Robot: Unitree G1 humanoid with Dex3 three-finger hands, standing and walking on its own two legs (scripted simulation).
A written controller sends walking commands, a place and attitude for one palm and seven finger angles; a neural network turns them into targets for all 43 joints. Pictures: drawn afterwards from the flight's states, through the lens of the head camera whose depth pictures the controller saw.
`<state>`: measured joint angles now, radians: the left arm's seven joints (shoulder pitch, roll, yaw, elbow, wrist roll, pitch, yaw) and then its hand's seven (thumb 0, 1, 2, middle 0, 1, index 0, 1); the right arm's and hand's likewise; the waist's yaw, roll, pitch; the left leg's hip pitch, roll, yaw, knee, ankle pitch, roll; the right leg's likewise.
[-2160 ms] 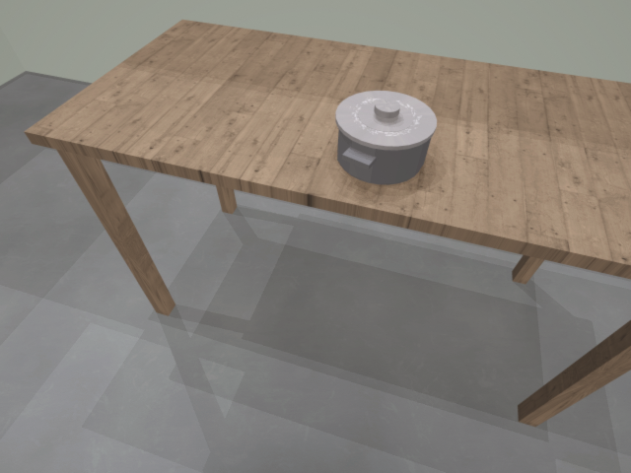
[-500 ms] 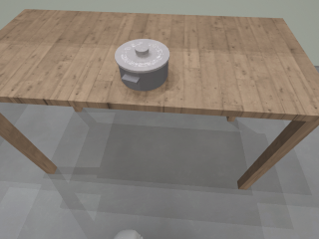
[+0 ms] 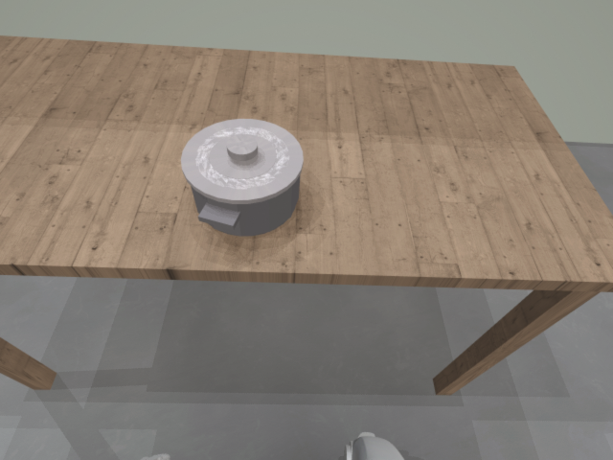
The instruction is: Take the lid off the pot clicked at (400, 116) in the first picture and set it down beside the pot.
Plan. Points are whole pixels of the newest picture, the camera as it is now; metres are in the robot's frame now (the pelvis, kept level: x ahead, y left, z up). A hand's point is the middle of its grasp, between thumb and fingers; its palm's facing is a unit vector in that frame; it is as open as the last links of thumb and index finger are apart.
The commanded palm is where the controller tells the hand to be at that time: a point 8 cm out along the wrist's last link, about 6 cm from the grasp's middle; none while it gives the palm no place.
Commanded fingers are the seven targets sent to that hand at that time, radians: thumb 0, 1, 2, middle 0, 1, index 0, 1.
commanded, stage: come to a stop and stand still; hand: left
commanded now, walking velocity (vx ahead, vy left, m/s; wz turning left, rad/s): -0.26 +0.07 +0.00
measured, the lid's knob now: (242, 147) +0.51 +0.12 +0.11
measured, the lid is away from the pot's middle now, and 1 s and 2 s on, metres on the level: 0.00 0.00 0.00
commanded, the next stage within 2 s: look again from close up in 0.88 s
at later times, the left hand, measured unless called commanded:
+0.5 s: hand out of the picture +0.07 +0.22 -0.20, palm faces +0.06 -0.97 -0.25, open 7.4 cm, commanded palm none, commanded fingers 0.00 0.90 0.90 -0.20 -0.30 -0.20 -0.30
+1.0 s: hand out of the picture -0.02 +0.20 -0.18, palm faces +0.01 -0.98 -0.18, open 7.4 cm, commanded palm none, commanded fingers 0.00 0.90 0.90 -0.20 -0.30 -0.20 -0.30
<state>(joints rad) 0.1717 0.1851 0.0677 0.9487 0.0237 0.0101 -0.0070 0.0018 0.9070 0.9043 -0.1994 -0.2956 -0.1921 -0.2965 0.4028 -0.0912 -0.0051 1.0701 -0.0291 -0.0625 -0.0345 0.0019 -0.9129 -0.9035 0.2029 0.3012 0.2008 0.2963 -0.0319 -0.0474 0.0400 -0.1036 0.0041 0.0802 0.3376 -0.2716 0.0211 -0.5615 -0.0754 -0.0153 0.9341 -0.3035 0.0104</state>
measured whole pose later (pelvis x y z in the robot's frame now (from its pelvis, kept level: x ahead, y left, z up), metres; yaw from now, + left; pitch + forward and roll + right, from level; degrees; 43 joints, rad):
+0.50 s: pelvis -0.01 +0.03 -0.03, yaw +1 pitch -2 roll -2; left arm 0.23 0.21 0.04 0.93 0.02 0.08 0.05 0.00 0.90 0.90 -0.21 -0.30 -0.20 -0.30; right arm 0.24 -0.23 -0.07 0.87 -0.03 0.04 -0.01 0.00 -0.91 -0.90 0.20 0.30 0.20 0.30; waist -0.02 0.00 0.00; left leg -0.35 0.00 0.04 0.74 -0.36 0.04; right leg -0.48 -0.06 -0.01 0.80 -0.38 0.02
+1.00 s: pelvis -0.01 +0.04 -0.01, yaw -1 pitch +0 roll +0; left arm 0.38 0.13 -0.01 0.99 0.02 0.01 0.02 0.00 0.90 0.90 -0.20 -0.30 -0.20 -0.30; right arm 0.35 -0.17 -0.02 1.01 -0.01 0.02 -0.02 0.00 -0.90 -0.90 0.20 0.30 0.20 0.30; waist -0.02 0.02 -0.01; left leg -0.29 -0.03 0.08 0.52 -0.23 0.06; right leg -0.19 0.06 -0.03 0.51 -0.32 -0.07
